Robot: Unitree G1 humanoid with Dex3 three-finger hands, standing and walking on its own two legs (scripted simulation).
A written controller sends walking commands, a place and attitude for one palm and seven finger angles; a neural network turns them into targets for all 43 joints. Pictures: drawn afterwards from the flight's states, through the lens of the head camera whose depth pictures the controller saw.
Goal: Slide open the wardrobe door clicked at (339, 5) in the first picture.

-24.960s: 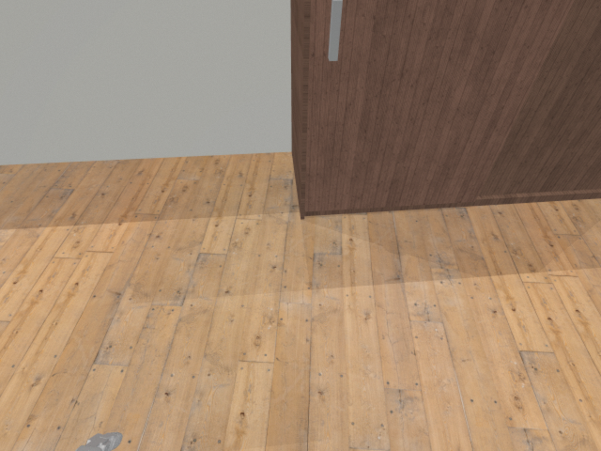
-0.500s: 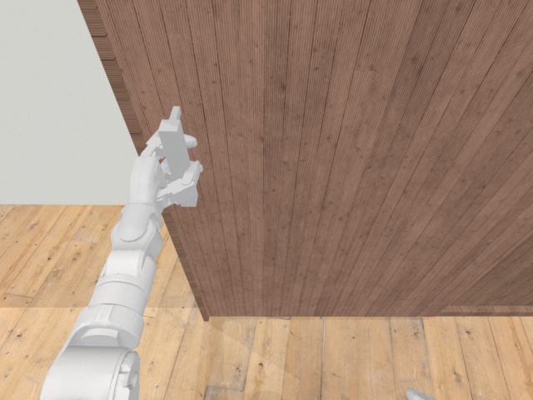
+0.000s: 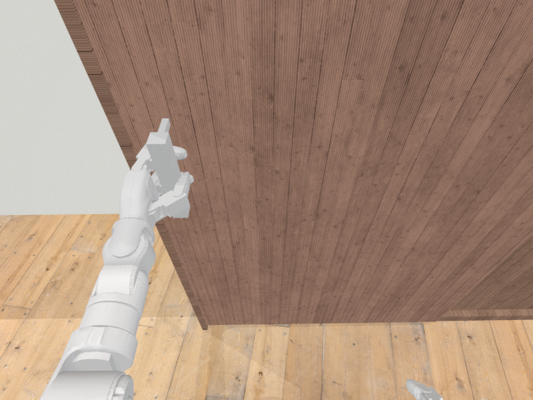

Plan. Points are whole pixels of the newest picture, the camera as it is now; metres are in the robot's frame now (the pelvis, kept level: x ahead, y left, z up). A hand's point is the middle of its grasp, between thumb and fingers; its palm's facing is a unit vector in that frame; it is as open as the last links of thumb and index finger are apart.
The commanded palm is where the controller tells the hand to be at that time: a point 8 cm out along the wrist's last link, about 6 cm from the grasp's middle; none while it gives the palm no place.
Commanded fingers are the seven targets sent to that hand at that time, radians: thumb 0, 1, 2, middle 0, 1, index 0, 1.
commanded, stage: grip the handle and tug to test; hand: left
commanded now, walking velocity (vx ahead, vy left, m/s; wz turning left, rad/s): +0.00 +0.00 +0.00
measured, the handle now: (173, 170) +0.45 +0.16 +0.10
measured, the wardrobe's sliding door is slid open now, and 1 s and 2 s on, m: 0.00 0.01 0.04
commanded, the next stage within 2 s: tug the door sideways, standing still in 0.18 s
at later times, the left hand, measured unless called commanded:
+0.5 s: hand (181, 193) +0.40 +0.13 +0.11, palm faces +0.03 -1.00 +0.00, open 6.2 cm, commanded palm +0.37 +0.16 +0.11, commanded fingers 0.00 0.90 0.90 -0.45 -1.40 -0.45 -1.40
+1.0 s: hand (189, 194) +0.40 +0.12 +0.11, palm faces +0.08 -1.00 -0.04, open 6.3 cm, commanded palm +0.37 +0.12 +0.11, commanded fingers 0.00 0.90 0.90 -0.45 -1.40 -0.45 -1.40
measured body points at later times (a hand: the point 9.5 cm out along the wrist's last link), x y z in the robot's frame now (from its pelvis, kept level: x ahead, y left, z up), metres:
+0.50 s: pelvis +0.03 +0.00 +0.00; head +0.06 +0.00 +0.45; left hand +0.39 +0.19 +0.11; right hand +0.18 -0.24 -0.10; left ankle +0.00 +0.13 -0.72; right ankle -0.02 -0.10 -0.72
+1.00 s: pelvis +0.01 +0.01 +0.00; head +0.04 +0.00 +0.45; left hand +0.39 +0.17 +0.11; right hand +0.13 -0.22 -0.12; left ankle +0.00 +0.13 -0.72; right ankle -0.02 -0.11 -0.72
